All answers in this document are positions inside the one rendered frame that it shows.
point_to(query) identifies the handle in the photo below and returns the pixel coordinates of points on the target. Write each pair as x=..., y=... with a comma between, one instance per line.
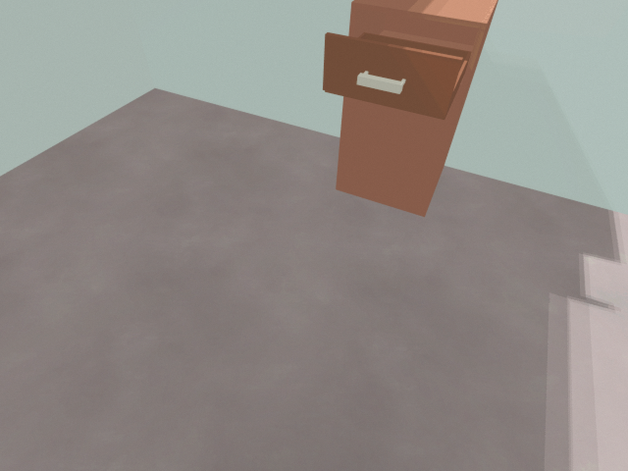
x=385, y=84

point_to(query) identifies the drawer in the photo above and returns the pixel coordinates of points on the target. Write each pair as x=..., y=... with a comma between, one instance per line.
x=433, y=73

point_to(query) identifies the cabinet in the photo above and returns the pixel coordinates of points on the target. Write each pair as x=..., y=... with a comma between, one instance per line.
x=395, y=157

